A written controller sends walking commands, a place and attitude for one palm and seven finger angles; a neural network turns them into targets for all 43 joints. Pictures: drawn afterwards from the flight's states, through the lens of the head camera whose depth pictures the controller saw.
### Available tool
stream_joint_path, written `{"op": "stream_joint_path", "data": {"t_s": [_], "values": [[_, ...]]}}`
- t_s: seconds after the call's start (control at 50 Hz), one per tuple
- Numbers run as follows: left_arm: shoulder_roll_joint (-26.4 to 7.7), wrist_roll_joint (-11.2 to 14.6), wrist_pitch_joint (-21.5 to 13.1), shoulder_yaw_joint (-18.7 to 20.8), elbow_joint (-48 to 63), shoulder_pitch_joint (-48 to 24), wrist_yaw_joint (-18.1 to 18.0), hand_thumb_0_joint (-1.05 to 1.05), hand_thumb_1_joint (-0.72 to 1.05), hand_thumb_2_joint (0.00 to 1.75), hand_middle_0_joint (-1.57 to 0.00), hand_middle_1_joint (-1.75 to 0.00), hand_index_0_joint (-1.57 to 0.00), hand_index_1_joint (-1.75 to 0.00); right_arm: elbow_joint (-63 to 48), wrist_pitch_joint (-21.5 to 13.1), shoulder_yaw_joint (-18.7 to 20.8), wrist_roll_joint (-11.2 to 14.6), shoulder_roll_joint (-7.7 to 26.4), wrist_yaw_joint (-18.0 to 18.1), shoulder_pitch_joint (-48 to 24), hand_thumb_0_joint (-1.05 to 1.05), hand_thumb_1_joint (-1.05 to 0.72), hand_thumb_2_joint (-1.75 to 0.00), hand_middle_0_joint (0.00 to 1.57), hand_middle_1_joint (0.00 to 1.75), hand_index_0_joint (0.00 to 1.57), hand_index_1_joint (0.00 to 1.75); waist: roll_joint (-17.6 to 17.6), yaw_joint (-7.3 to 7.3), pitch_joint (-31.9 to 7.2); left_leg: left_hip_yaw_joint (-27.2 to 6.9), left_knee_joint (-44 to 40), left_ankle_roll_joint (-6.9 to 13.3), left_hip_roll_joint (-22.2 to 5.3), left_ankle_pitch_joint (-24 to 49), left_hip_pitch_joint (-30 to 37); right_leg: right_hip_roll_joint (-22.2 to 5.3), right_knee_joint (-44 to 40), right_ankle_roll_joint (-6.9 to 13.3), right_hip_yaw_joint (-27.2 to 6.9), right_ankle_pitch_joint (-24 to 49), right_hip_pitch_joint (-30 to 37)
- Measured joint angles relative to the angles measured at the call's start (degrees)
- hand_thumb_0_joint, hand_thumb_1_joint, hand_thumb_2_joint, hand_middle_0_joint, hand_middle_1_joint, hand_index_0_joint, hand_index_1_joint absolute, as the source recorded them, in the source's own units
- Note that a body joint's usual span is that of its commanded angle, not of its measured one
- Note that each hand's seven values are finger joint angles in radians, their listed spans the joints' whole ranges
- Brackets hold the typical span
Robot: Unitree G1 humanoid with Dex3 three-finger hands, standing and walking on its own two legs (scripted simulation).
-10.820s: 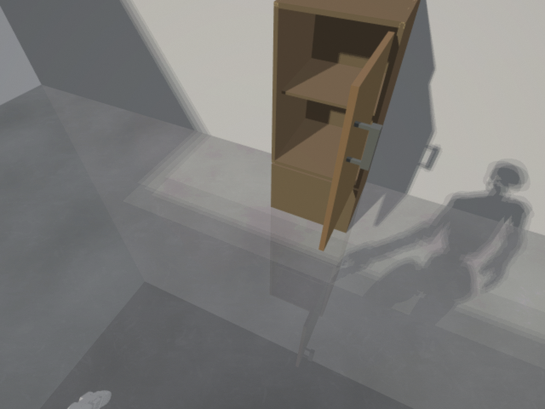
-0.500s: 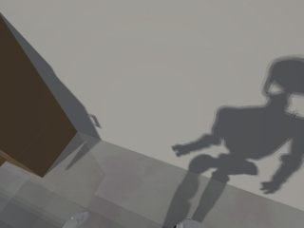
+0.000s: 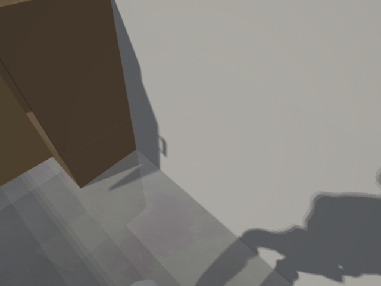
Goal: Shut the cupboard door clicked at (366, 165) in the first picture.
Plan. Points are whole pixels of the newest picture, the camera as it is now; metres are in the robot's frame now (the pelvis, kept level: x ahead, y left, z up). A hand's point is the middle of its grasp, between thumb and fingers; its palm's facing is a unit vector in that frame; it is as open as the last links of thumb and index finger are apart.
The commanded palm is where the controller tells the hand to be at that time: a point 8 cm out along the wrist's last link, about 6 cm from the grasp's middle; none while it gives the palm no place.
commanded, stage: turn to face it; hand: left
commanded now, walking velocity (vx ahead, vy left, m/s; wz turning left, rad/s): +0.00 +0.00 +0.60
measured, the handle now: out of the picture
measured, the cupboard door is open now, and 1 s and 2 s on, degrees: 88 88 88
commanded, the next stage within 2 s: take the last steps up to it in 1.36 s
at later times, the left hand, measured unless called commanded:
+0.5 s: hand out of the picture +0.07 +0.20 -0.12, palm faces +0.28 -0.91 -0.32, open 7.4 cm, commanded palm none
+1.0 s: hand out of the picture -0.13 +0.19 -0.17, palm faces +0.58 -0.77 -0.26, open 7.4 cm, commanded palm none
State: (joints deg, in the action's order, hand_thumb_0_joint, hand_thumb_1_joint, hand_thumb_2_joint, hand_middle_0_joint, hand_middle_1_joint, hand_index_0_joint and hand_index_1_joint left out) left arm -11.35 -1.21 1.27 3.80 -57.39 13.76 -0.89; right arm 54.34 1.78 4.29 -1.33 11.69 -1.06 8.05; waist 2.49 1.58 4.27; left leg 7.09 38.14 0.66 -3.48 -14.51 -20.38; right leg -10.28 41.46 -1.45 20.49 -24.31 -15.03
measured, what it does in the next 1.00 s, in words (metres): steps on the spot, turning left: right foot, then left foot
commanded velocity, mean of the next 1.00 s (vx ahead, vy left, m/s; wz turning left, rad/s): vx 0.00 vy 0.00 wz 0.56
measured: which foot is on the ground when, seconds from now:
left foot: down 0.00-0.46, up 0.48-0.88, down 0.90-1.00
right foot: up 0.00-0.44, down 0.46-0.92, up 0.94-1.00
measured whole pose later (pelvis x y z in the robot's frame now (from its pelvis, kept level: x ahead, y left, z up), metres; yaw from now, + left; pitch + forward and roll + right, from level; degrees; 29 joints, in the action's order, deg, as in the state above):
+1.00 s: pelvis -0.03 -0.01 +0.01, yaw +34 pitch -1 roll -1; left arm -15.9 -1.0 4.4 3.8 -54.9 14.1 -1.5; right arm 51.6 1.6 3.3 -0.9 13.3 -0.8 5.6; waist 2.7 2.2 7.1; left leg 3.8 35.2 2.6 -0.4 -19.1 -15.5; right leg -8.9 57.3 -4.5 6.6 -31.5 -22.0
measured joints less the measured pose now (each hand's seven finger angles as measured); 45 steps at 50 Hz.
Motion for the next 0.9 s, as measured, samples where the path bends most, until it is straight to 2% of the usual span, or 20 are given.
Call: {"op": "stream_joint_path", "data": {"t_s": [0.04,0.06,0.12,0.2,0.32,0.4,0.44,0.46,0.48,0.5,0.54,0.6,0.66,0.74,0.84,0.88,0.9], "values": [[-0.87,-0.01,1.52,0.22,0.18,-0.32,-0.10,0.00,0.91,0.90,-0.20,-0.30,-0.20,-0.30,-0.94,-0.66,-0.34,0.00,-0.07,0.25,-0.70,0.01,-0.91,-0.90,0.20,0.30,0.20,0.30,0.40,0.07,0.87,-0.40,0.93,2.05,0.92,-1.94,-0.40,1.55,10.41,-1.45,-6.71,-6.75,-4.71],[-1.16,-0.07,2.04,0.40,0.24,-0.62,-0.11,0.01,0.91,0.90,-0.20,-0.30,-0.20,-0.30,-1.25,-0.81,-0.46,0.01,-0.10,0.47,-0.72,0.01,-0.91,-0.90,0.20,0.30,0.20,0.30,0.19,-0.09,0.99,-0.88,0.15,2.48,1.27,-2.14,-0.23,2.47,14.87,-1.82,-9.23,-7.13,-6.85],[-1.83,-0.11,2.26,0.86,0.91,-1.72,0.27,0.01,0.91,0.90,-0.20,-0.30,-0.20,-0.30,-1.47,-0.63,-0.76,0.06,-0.05,1.06,-0.29,0.01,-0.91,-0.90,0.20,0.30,0.20,0.30,-0.87,-0.48,0.91,-2.58,-4.14,2.48,2.43,0.17,0.87,4.01,22.34,-2.68,-14.11,-2.30,-11.33],[-2.69,-0.03,1.75,1.08,2.74,-2.75,0.29,0.01,0.91,0.90,-0.20,-0.30,-0.20,-0.30,-1.15,-0.29,-1.04,0.18,-0.21,1.11,0.68,0.01,-0.90,-0.90,0.21,0.30,0.20,0.30,-1.85,-0.74,0.17,-4.52,-9.13,2.92,4.00,3.20,2.22,4.42,22.12,-3.53,-17.79,2.14,-12.95],[-3.40,0.20,1.90,1.07,4.68,-4.91,-0.37,0.01,0.91,0.90,-0.20,-0.30,-0.19,-0.30,-0.95,0.16,-0.78,-0.02,-0.63,0.73,2.29,0.01,-0.90,-0.90,0.21,0.30,0.21,0.30,-2.96,-2.15,-0.67,-8.03,-11.07,2.28,5.56,4.97,1.98,5.62,13.48,-3.99,-19.83,0.25,-9.85],[-2.62,0.61,1.55,0.38,6.25,-6.73,-0.57,0.01,0.91,0.90,-0.20,-0.30,-0.19,-0.30,-0.80,0.81,-0.22,-0.12,0.00,0.57,3.14,0.01,-0.90,-0.90,0.21,0.30,0.21,0.30,-4.40,-3.33,-0.47,-11.01,-9.94,1.10,6.28,5.37,0.49,7.50,4.28,-3.40,-19.93,-0.94,-5.86],[-2.02,0.83,0.93,-0.11,7.19,-7.12,-0.53,0.01,0.91,0.90,-0.20,-0.30,-0.19,-0.30,-0.68,1.33,0.19,0.00,0.56,0.50,3.59,0.01,-0.90,-0.90,0.21,0.30,0.21,0.30,-5.09,-3.61,-0.58,-12.55,-8.55,0.20,6.85,5.24,-0.72,8.38,-3.48,-2.92,-19.50,2.22,-2.49],[-1.84,0.79,0.44,-0.39,7.79,-6.91,-0.51,0.01,0.91,0.90,-0.20,-0.30,-0.20,-0.30,-0.72,1.60,0.43,0.19,0.81,0.43,3.99,0.01,-0.90,-0.90,0.21,0.30,0.21,0.30,-5.10,-3.51,-0.92,-13.11,-7.12,-0.34,7.40,4.82,-1.70,8.34,-8.57,-2.18,-19.21,4.23,-0.37],[-1.19,0.46,-0.04,-0.59,7.94,-6.86,-0.61,0.01,0.91,0.90,-0.20,-0.30,-0.20,-0.30,-0.45,1.93,0.84,0.39,1.30,0.43,3.92,0.01,-0.90,-0.90,0.21,0.30,0.21,0.30,-5.82,-3.32,-0.68,-13.62,-3.88,-0.98,7.47,0.87,-2.95,8.59,-9.17,-0.78,-18.55,5.40,-0.04],[-0.61,0.27,-0.19,-1.04,8.10,-6.55,-0.64,0.00,0.91,0.90,-0.20,-0.30,-0.20,-0.30,-0.18,2.30,1.22,0.41,1.74,0.45,3.94,0.01,-0.90,-0.90,0.21,0.30,0.21,0.30,-6.20,-3.34,-0.56,-13.34,1.34,-1.56,7.79,-4.57,-4.58,8.37,-8.62,0.40,-17.80,5.72,0.10],[0.42,0.13,-0.14,-1.77,8.14,-5.32,-0.70,0.00,0.91,0.90,-0.20,-0.30,-0.20,-0.30,0.03,2.96,1.83,0.14,2.59,0.27,4.34,0.01,-0.90,-0.90,0.21,0.30,0.21,0.30,-6.27,-3.45,-0.93,-11.82,13.47,-2.25,8.22,-9.44,-8.00,7.19,-9.14,1.59,-16.29,5.94,1.20],[1.26,0.16,-0.06,-2.24,7.56,-3.42,-0.66,0.00,0.91,0.90,-0.20,-0.30,-0.20,-0.30,0.12,3.27,2.31,-0.10,3.55,-0.26,4.34,0.01,-0.91,-0.90,0.20,0.30,0.20,0.30,-5.80,-3.54,-1.09,-9.48,26.32,-3.54,6.45,-7.69,-10.69,5.82,-11.42,1.76,-14.63,6.81,3.15],[1.55,0.07,-0.18,-2.45,6.84,-2.30,-0.59,0.01,0.91,0.90,-0.20,-0.30,-0.20,-0.30,-0.06,3.25,2.36,-0.06,3.96,-0.51,4.29,0.01,-0.91,-0.90,0.20,0.30,0.20,0.30,-5.01,-3.75,-0.67,-8.67,29.93,-4.69,4.04,-5.91,-10.53,4.66,-12.47,1.69,-12.50,7.10,4.20],[1.57,-0.21,-0.42,-2.48,6.32,-1.18,-0.45,0.01,0.91,0.90,-0.20,-0.30,-0.20,-0.30,0.29,3.76,2.02,0.04,4.13,-0.49,3.51,0.01,-0.91,-0.90,0.20,0.30,0.20,0.30,-3.85,-2.99,0.27,-7.67,25.06,-5.58,1.69,-7.66,-7.53,3.10,-12.24,1.36,-9.61,6.65,4.54],[0.29,-0.59,-0.23,-1.95,5.63,0.06,-0.15,0.01,0.90,0.90,-0.20,-0.30,-0.20,-0.30,-0.08,3.36,0.91,0.40,3.89,-0.35,0.65,0.01,-0.91,-0.90,0.20,0.30,0.20,0.30,-2.30,-1.00,2.07,-4.52,10.31,-4.94,1.06,-10.81,-1.28,0.80,-9.39,0.01,-6.65,5.25,3.44],[-0.75,-0.51,0.04,-1.49,5.10,0.71,-0.08,0.01,0.90,0.90,-0.20,-0.30,-0.20,-0.30,-0.79,2.66,0.41,0.52,3.65,-0.27,-0.43,0.01,-0.91,-0.90,0.20,0.30,0.20,0.30,-1.69,-0.39,2.36,-3.11,2.91,-4.25,1.56,-8.47,1.91,-0.18,-7.17,-0.95,-5.44,4.13,2.69],[-1.36,-0.30,0.22,-1.24,4.83,1.23,-0.03,0.01,0.90,0.90,-0.20,-0.30,-0.20,-0.30,-1.33,2.15,0.18,0.52,3.62,-0.34,-0.76,0.01,-0.91,-0.90,0.20,0.30,0.20,0.30,-1.49,-0.19,2.20,-2.50,-2.04,-3.76,1.84,-4.78,4.03,-0.71,-5.29,-1.55,-4.95,3.18,1.99]]}}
